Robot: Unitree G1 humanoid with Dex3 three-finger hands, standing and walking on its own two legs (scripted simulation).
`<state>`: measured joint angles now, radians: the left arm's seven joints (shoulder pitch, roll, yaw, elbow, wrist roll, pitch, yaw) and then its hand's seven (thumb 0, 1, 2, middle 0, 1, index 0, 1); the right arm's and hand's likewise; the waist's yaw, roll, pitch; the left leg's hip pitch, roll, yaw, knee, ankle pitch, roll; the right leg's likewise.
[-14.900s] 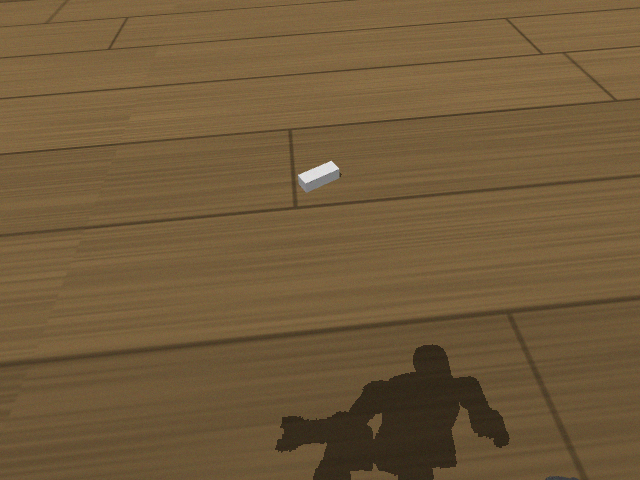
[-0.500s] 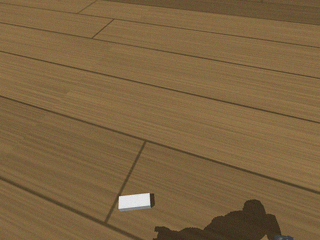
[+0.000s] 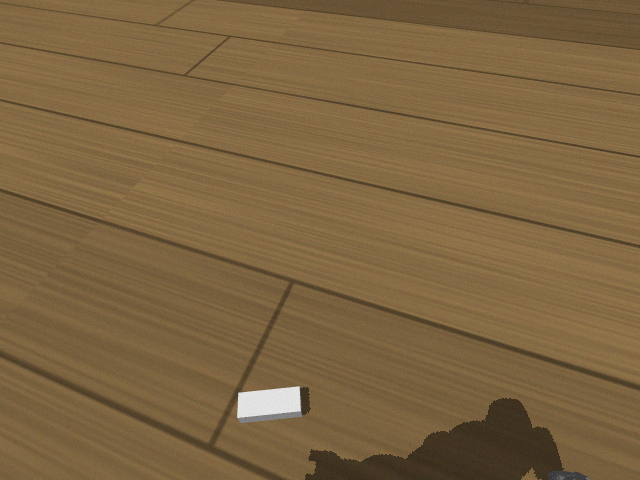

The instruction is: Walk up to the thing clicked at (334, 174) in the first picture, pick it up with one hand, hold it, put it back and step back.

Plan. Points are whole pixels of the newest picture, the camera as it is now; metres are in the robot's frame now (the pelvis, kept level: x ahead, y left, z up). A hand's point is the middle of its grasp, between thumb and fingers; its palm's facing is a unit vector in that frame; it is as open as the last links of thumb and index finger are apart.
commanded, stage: rise first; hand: left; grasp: from above
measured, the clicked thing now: (270, 404) +0.41 +0.20 -0.75
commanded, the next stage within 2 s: none
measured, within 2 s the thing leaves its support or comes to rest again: neither
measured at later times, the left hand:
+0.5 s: hand out of the picture +0.12 +0.26 -0.21, palm faces -0.09 -0.91 -0.41, open 13.3 cm
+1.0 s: hand out of the picture +0.12 +0.27 -0.28, palm faces -0.29 -0.80 -0.53, open 14.3 cm
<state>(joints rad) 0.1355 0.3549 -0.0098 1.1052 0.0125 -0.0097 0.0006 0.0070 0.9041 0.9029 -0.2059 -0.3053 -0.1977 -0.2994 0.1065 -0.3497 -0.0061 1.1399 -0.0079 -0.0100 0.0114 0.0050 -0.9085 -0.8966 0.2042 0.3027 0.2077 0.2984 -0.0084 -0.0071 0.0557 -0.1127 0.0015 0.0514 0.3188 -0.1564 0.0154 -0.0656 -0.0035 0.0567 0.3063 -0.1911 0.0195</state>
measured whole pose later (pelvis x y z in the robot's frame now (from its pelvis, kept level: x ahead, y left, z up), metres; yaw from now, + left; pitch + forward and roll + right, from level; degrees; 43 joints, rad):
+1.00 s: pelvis -0.01 -0.01 -0.14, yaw +2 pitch +24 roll -2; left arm 0.21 0.38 0.12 0.48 0.38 0.10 -0.02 0.00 -0.55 0.99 -0.08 -1.05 -0.07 -1.05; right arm 0.15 -0.26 -0.03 0.54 0.01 -0.15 0.01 0.01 -0.92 -0.90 0.20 0.30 0.21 0.30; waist -0.02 0.01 -0.15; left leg -1.20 0.02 -0.04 1.36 -0.57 0.00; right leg -1.11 0.02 -0.03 1.34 -0.64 0.00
